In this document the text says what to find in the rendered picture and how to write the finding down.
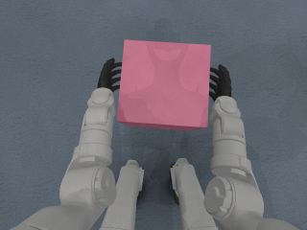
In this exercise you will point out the carton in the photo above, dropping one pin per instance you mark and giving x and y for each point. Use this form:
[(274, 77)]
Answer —
[(164, 85)]

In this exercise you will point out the robot right hand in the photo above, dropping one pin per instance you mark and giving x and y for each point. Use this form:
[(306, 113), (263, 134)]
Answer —
[(223, 87)]

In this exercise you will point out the robot right forearm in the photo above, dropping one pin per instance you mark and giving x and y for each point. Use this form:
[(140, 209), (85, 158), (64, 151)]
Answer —
[(229, 142)]

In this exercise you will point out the left robot thigh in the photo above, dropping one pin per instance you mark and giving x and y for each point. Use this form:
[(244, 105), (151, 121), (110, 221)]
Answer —
[(121, 214)]

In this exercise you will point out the robot left hand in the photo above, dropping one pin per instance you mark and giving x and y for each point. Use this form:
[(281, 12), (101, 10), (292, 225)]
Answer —
[(105, 79)]

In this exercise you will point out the robot left forearm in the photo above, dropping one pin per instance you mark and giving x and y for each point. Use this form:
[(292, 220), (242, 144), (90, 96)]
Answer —
[(94, 148)]

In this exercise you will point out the robot right shin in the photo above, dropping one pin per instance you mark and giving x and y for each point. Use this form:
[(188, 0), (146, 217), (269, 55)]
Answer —
[(179, 161)]

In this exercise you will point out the right robot upper arm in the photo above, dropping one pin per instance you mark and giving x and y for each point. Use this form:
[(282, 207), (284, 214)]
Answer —
[(238, 205)]

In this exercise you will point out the left robot upper arm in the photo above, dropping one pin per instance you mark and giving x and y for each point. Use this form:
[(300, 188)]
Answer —
[(84, 195)]

